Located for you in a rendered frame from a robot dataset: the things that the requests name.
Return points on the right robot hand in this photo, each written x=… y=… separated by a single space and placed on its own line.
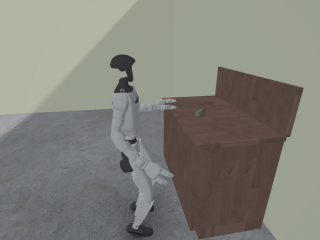
x=153 y=170

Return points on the robot left forearm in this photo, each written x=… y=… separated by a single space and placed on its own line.
x=147 y=107

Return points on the right robot upper arm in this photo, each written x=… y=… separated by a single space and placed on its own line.
x=120 y=106

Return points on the robot left foot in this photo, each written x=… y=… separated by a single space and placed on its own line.
x=133 y=207

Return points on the counter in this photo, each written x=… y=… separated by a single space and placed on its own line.
x=224 y=161

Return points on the robot right shin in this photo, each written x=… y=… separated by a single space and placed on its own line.
x=142 y=209

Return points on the tap lever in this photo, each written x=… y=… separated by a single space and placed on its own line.
x=197 y=113

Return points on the left robot hand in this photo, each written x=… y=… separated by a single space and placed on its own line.
x=160 y=104

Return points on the robot right forearm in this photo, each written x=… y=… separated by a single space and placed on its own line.
x=129 y=151

